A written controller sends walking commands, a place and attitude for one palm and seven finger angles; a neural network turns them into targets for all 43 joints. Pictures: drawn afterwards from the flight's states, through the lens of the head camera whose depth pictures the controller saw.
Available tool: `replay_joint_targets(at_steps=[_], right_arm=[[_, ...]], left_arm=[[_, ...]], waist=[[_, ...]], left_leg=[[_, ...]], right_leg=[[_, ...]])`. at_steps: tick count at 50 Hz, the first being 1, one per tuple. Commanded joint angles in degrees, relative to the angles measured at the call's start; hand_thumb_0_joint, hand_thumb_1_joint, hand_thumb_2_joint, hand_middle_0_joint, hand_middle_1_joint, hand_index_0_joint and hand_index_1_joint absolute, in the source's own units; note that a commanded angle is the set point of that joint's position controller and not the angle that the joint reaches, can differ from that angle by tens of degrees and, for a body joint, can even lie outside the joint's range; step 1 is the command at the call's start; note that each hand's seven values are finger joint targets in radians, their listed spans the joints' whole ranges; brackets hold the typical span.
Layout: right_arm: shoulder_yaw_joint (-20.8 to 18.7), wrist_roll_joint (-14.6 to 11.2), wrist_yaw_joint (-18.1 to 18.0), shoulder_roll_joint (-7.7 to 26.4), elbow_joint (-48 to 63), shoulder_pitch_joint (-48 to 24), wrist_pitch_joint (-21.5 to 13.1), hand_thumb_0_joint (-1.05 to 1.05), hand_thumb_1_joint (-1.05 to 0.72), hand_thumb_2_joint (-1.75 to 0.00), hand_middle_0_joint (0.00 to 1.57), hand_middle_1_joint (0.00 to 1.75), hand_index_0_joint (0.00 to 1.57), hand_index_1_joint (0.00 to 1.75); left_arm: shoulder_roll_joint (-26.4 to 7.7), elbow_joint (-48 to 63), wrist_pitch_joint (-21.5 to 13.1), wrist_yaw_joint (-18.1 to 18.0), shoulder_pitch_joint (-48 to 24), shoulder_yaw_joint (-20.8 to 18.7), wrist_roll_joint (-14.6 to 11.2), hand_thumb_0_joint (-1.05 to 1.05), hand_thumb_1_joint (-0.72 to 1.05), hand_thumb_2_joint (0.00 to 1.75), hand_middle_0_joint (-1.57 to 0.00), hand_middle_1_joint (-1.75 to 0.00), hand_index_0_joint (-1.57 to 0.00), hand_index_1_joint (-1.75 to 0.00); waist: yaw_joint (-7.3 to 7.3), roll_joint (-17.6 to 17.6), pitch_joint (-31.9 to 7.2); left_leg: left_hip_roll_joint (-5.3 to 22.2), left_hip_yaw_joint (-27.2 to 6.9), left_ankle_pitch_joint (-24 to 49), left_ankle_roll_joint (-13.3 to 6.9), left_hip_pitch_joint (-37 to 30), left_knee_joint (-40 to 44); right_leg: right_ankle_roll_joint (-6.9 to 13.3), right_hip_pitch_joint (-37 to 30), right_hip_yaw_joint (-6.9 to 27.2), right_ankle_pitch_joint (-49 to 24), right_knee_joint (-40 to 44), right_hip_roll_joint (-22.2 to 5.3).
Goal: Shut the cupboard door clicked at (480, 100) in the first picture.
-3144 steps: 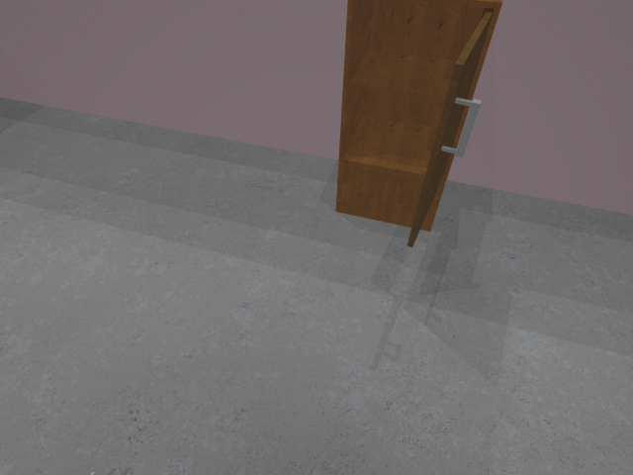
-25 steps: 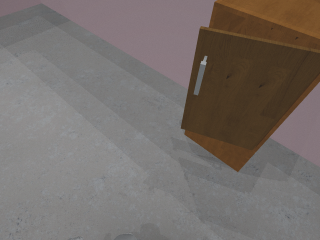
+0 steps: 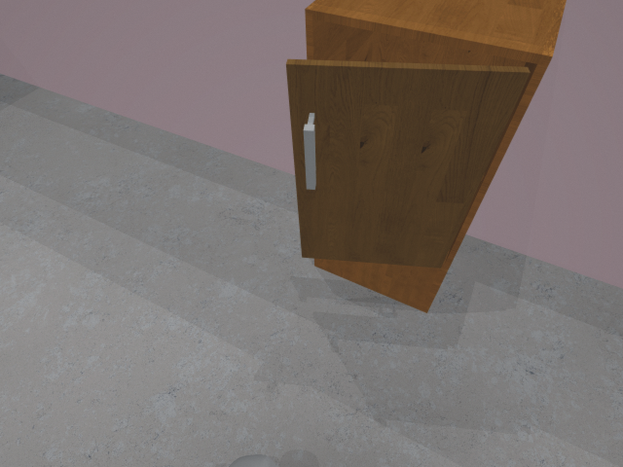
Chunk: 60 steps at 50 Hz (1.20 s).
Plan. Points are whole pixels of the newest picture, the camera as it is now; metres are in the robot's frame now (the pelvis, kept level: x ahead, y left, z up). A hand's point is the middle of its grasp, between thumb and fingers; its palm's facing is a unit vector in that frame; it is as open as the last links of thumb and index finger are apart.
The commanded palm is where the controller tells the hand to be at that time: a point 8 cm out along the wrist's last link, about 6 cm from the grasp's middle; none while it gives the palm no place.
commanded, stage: take the last steps up to it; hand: left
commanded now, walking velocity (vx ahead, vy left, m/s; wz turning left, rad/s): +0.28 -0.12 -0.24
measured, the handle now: (311, 152) +0.68 +0.03 -0.03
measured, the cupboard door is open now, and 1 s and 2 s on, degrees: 21 21 21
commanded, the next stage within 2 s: come to a stop and stand still in 0.60 s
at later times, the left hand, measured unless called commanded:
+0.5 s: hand (233, 411) +0.22 +0.14 -0.16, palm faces -0.18 -0.97 -0.14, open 7.4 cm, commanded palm none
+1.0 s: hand (275, 383) +0.27 +0.08 -0.17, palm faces -0.05 -0.98 -0.19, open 7.3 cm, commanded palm none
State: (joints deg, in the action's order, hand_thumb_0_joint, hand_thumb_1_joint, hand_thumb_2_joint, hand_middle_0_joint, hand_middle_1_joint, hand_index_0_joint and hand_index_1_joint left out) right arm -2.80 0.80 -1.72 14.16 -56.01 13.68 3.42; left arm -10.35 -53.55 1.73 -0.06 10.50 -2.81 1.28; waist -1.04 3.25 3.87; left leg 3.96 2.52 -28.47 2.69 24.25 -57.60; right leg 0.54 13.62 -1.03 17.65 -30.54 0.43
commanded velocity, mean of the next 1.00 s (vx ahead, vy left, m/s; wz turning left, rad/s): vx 0.06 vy -0.04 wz -0.06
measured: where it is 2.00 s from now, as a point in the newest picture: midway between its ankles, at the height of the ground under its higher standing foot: outside the picture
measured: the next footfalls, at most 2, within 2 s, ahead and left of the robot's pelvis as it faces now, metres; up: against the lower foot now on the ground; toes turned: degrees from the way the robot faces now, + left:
left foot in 0.16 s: +0.06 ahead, +0.12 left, +0.00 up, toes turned +4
right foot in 0.58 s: +0.22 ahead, -0.17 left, +0.00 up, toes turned -10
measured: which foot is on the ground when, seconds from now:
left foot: up 0.00-0.14, down 0.16-0.58, up 0.60-0.84, down 0.86-1.00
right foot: down 0.00-0.16, up 0.18-0.56, down 0.58-1.00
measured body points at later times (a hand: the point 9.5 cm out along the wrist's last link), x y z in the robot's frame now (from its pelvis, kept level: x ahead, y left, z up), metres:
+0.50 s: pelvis +0.10 -0.02 +0.01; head +0.14 -0.01 +0.46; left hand +0.23 +0.20 -0.15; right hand -0.03 -0.23 -0.13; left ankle +0.02 +0.12 -0.73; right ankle +0.16 -0.17 -0.69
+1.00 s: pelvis +0.21 -0.09 +0.00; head +0.24 -0.08 +0.45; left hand +0.27 +0.13 -0.16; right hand +0.27 -0.33 -0.14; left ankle +0.23 +0.02 -0.73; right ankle +0.18 -0.18 -0.73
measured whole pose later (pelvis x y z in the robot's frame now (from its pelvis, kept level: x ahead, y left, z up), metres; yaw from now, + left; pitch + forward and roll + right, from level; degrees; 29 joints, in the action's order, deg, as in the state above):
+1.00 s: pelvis +0.21 -0.09 +0.00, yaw -8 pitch +0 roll +0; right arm -0.7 0.6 -2.4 9.0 -57.7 8.6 0.6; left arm -9.6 -60.7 1.2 -2.1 12.5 -1.9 0.5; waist 1.9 -1.3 2.6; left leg 1.3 4.5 -15.3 -1.0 13.8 -29.2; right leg 1.9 10.8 -6.1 17.3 -28.5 0.1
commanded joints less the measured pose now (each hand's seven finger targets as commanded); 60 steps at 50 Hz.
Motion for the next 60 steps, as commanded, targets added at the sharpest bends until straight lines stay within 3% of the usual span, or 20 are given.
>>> replay_joint_targets(at_steps=[1,6,8,9,12,15,23,25,27,28,29,31,35,41,43,46,52,54,57,60], right_arm=[[-0.6,0.4,0.7,2.2,4.2,1.0,-2.4,0.00,-0.90,-0.90,0.20,0.30,0.20,0.30],[-0.5,0.9,0.4,2.7,1.1,10.9,-4.5,0.00,-0.90,-0.90,0.20,0.30,0.20,0.30],[-2.3,2.2,-0.8,12.6,0.1,18.6,-5.2,0.00,-0.90,-0.90,0.20,0.30,0.20,0.30],[-2.3,1.9,-1.0,12.4,-0.5,18.2,-5.4,0.00,-0.90,-0.90,0.20,0.30,0.20,0.30],[-0.3,1.5,-1.1,6.8,1.3,10.6,-6.4,0.00,-0.90,-0.90,0.20,0.30,0.20,0.30],[0.3,1.1,-1.3,4.9,-0.5,12.7,-6.9,0.00,-0.90,-0.90,0.20,0.30,0.20,0.30],[-0.9,1.4,-0.7,5.6,-3.5,14.6,-6.1,0.00,-0.90,-0.90,0.20,0.30,0.20,0.30],[-1.2,1.2,-0.7,6.1,-3.7,13.3,-5.7,0.00,-0.90,-0.90,0.20,0.30,0.20,0.30],[-1.0,0.7,-0.4,5.7,-3.9,11.7,-5.4,0.00,-0.90,-0.90,0.20,0.30,0.20,0.30],[-0.9,-0.1,0.1,3.9,-3.7,11.3,-5.6,0.00,-0.90,-0.90,0.20,0.30,0.20,0.30],[0.1,-0.8,0.4,-0.8,-2.2,11.6,-5.8,0.00,-0.90,-0.90,0.20,0.30,0.20,0.30],[-0.8,-0.6,0.1,0.1,-1.1,8.3,-4.5,0.00,-0.90,-0.90,0.20,0.30,0.20,0.30],[0.0,0.8,0.6,-2.7,-3.0,10.5,-3.5,0.00,-0.90,-0.90,0.20,0.30,0.20,0.30],[1.8,-0.2,0.2,-4.4,-4.5,10.1,-3.8,0.00,-0.90,-0.90,0.20,0.30,0.20,0.30],[1.2,-0.2,-0.2,0.4,-3.6,7.3,-4.3,0.00,-0.90,-0.90,0.20,0.30,0.20,0.30],[0.5,-0.3,-1.0,2.8,-2.2,2.2,-3.5,0.00,-0.90,-0.90,0.20,0.30,0.20,0.30],[-1.1,-0.1,-1.1,4.7,1.5,-1.2,-1.7,0.00,-0.90,-0.90,0.20,0.30,0.20,0.30],[-1.4,-0.2,-0.9,4.1,2.4,-1.6,-1.2,0.00,-0.90,-0.90,0.20,0.30,0.20,0.30],[-1.1,-0.3,-0.3,1.3,3.4,-4.0,-0.2,0.00,-0.90,-0.90,0.20,0.30,0.20,0.30],[-0.7,-0.6,-0.1,0.5,3.2,-5.1,-0.2,0.00,-0.90,-0.90,0.20,0.30,0.20,0.30]], left_arm=[[-11.3,2.7,-1.0,-0.7,-0.2,-2.7,0.7,0.00,0.90,0.90,-0.20,-0.30,-0.20,-0.30],[-9.6,1.7,-0.7,0.5,-1.3,-2.6,-0.1,0.00,0.90,0.90,-0.20,-0.30,-0.20,-0.30],[-4.2,5.1,-0.8,1.4,-1.8,-1.4,-0.4,0.00,0.90,0.90,-0.20,-0.30,-0.20,-0.30],[-6.8,5.7,-0.5,1.7,-5.9,-2.0,0.9,0.00,0.90,0.90,-0.20,-0.30,-0.20,-0.30],[-6.0,2.9,-1.1,2.9,-2.8,-2.4,0.9,0.00,0.90,0.90,-0.20,-0.30,-0.20,-0.30],[-3.8,1.2,-0.5,2.8,-0.9,-1.6,0.4,0.00,0.90,0.90,-0.20,-0.30,-0.20,-0.30],[-2.7,2.0,-0.9,3.0,-7.4,-0.6,0.2,0.00,0.90,0.90,-0.20,-0.30,-0.20,-0.30],[-3.2,1.1,-1.2,2.9,-5.5,-0.9,0.1,0.00,0.90,0.90,-0.20,-0.30,-0.20,-0.30],[-5.2,-2.2,-2.0,2.4,4.2,-1.7,0.2,0.00,0.90,0.90,-0.20,-0.30,-0.20,-0.30],[-8.9,-4.8,-2.8,1.8,12.1,-2.7,0.5,0.00,0.90,0.90,-0.20,-0.30,-0.20,-0.30],[-14.2,-7.2,-3.5,0.8,19.2,-3.9,0.4,0.00,0.90,0.90,-0.20,-0.30,-0.20,-0.30],[-12.6,-5.9,-3.0,-0.3,11.6,-2.9,-0.5,0.00,0.90,0.90,-0.20,-0.30,-0.20,-0.30],[-4.7,-3.0,-3.6,-1.2,-0.1,-0.5,0.1,0.00,0.90,0.90,-0.20,-0.30,-0.20,-0.30],[-4.2,-5.2,-3.9,-1.8,0.8,0.4,-0.5,0.00,0.90,0.90,-0.20,-0.30,-0.20,-0.30],[-3.8,-5.0,-3.0,-2.2,3.3,0.4,-1.3,0.00,0.90,0.90,-0.20,-0.30,-0.20,-0.30],[-4.7,-4.8,-1.3,-2.6,4.3,0.1,-0.5,0.00,0.90,0.90,-0.20,-0.30,-0.20,-0.30],[-6.7,-3.4,-1.0,-2.5,6.5,-0.5,0.0,0.00,0.90,0.90,-0.20,-0.30,-0.20,-0.30],[-8.2,-2.7,-1.1,-2.5,6.6,-0.9,0.2,0.00,0.90,0.90,-0.20,-0.30,-0.20,-0.30],[-9.3,-2.8,-1.0,-2.4,6.2,-1.1,0.6,0.00,0.90,0.90,-0.20,-0.30,-0.20,-0.30],[-9.7,-1.8,-1.0,-2.5,3.0,-1.4,0.9,0.00,0.90,0.90,-0.20,-0.30,-0.20,-0.30]], waist=[[0.47,-13.1,-4.0],[-3.78,-8.3,-2.4],[-6.22,14.9,-1.3],[-6.39,10.2,1.4],[-1.25,4.2,2.6],[-0.63,5.1,0.4],[-2.27,7.0,1.8],[-1.29,7.4,1.6],[3.63,3.8,-2.3],[7.15,-3.5,-6.9],[8.79,-19.5,-12.3],[5.05,-15.2,-7.6],[-1.81,-9.2,-2.5],[-1.68,-7.2,-6.4],[0.27,-1.9,-6.5],[1.24,6.0,-2.6],[1.18,-1.1,-8.8],[1.05,-6.2,-10.1],[2.19,-12.5,-5.8],[1.33,-10.9,-3.5]], left_leg=[[0.1,0.9,2.2,0.5,0.2,6.7],[-1.1,2.3,10.8,-0.7,-20.5,32.6],[23.6,-31.8,-7.3,-10.0,-25.7,48.5],[25.3,-32.2,-5.9,-11.2,-20.9,50.3],[18.1,-15.5,15.5,-9.3,-18.0,47.1],[14.1,-3.7,33.4,-8.1,-21.4,44.2],[14.6,1.7,35.7,-9.1,-21.3,41.8],[14.8,2.0,35.7,-8.7,-18.6,39.7],[11.8,4.8,39.2,-6.4,-14.2,28.7],[7.8,7.6,31.4,-4.3,-5.7,16.5],[-2.1,9.0,-4.2,-2.2,6.4,-1.5],[-0.2,-1.3,-5.7,-3.6,8.2,-15.3],[2.9,-0.9,4.1,-2.4,0.0,-4.0],[-0.1,-1.1,20.5,-0.9,-14.1,31.0],[6.5,-6.0,47.1,-4.0,-17.2,33.2],[8.7,-6.9,54.8,-6.8,-14.6,33.1],[7.1,-4.7,50.3,-6.3,-19.1,27.6],[3.4,-1.6,39.6,-4.0,-16.6,22.3],[-3.8,-1.3,-0.7,-1.5,-5.3,8.8],[-3.1,-3.9,-1.9,-1.7,-3.4,7.4]], right_leg=[[10.3,-2.8,11.6,-11.0,12.9,-12.4],[6.7,10.9,10.7,11.8,6.4,-6.6],[1.1,27.1,-0.3,17.3,-20.9,2.8],[1.4,28.4,4.9,13.6,-29.2,-0.9],[-0.1,25.8,3.9,2.3,-34.5,-3.6],[-1.0,23.9,1.7,-2.5,-31.9,-2.9],[0.4,15.9,-3.6,-4.1,-10.3,-2.9],[1.3,9.4,-4.9,-4.0,-6.9,-1.8],[2.3,-6.2,-6.3,-8.2,1.3,0.6],[4.4,-19.6,0.3,-8.3,4.5,-4.7],[10.5,-28.7,20.4,-13.7,10.3,-19.8],[14.0,-15.0,23.6,-7.3,17.5,-22.3],[11.1,1.7,6.0,-11.7,17.7,-15.2],[7.4,-2.5,2.8,-33.2,8.0,-11.9],[2.1,-1.6,1.1,-25.3,5.6,-8.1],[0.7,-2.2,0.2,-18.8,2.7,-5.9],[2.0,-2.1,3.1,-28.6,1.1,-7.2],[4.9,-3.9,7.5,-38.2,2.9,-11.7],[13.1,-6.3,13.2,-52.6,7.5,-20.4],[13.3,-5.8,9.7,-46.4,7.6,-18.3]])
